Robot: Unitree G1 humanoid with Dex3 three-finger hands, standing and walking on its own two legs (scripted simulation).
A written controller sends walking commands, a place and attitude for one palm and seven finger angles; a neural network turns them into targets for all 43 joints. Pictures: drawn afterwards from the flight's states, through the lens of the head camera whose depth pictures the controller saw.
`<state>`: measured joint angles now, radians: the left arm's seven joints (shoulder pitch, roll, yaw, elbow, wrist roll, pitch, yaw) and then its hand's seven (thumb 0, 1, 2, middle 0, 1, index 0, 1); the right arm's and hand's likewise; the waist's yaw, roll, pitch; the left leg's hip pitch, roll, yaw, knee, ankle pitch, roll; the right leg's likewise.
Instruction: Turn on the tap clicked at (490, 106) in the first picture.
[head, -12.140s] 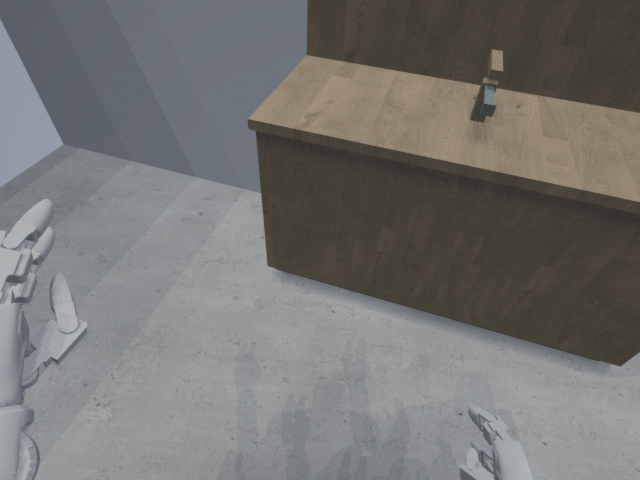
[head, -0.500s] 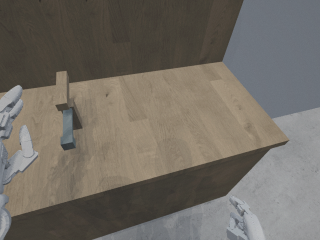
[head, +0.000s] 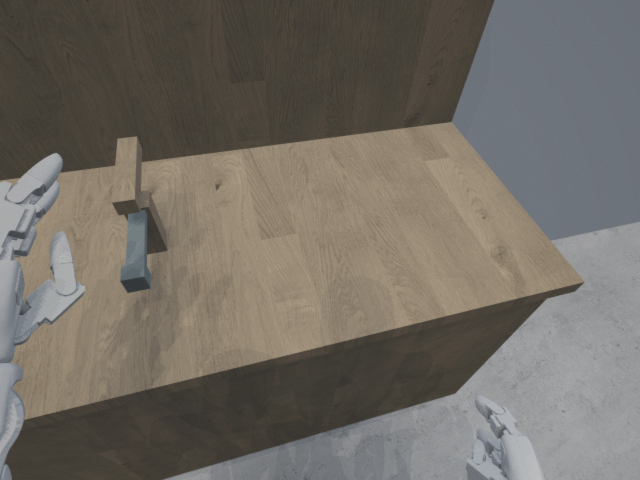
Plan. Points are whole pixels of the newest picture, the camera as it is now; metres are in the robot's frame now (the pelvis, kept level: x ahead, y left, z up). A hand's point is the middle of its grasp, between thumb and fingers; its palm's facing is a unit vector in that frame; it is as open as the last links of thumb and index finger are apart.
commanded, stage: come to a stop and stand still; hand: left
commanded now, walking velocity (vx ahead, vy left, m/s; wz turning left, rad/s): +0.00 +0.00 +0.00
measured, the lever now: (136, 277) +0.33 +0.27 +0.05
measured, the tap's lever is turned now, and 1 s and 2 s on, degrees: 0 0 0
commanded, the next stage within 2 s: look again from close up in 0.98 s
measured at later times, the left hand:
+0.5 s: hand (47, 297) +0.22 +0.27 +0.17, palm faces +0.38 -0.83 -0.41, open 7.4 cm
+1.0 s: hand (49, 347) +0.18 +0.25 +0.16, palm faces +0.34 -0.87 -0.35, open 7.4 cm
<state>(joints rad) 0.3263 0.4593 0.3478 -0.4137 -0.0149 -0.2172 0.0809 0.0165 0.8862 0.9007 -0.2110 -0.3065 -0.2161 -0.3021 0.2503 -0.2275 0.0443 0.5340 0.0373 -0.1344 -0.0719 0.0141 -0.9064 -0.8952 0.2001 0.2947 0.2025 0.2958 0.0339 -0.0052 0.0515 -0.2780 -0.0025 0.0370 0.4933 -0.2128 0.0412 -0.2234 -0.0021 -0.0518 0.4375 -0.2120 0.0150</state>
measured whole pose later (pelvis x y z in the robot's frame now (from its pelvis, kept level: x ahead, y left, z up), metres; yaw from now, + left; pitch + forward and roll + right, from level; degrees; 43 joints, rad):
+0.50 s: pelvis +0.00 +0.01 +0.00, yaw +2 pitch +1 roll +0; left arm 0.38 0.48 0.42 -0.52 -0.11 -0.29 0.10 0.02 0.89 0.90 -0.21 -0.31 -0.22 -0.30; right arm 0.19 -0.22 0.02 0.60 0.00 -0.20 0.04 0.01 -0.91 -0.90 0.20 0.29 0.20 0.30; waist 0.05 -0.07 0.12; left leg -0.32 -0.05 0.03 0.50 -0.21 0.05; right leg -0.29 -0.05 -0.06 0.52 -0.25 0.02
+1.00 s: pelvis -0.03 +0.00 +0.00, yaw +2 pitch -1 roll -1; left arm 0.43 0.42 0.36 -0.49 -0.11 -0.25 0.08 0.02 0.89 0.90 -0.21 -0.31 -0.21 -0.30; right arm 0.20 -0.22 0.02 0.58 0.03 -0.20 -0.01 0.01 -0.91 -0.90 0.20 0.29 0.20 0.30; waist 0.02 -0.04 0.08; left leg -0.31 -0.03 0.01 0.47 -0.15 0.04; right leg -0.25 -0.02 -0.08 0.44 -0.17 0.01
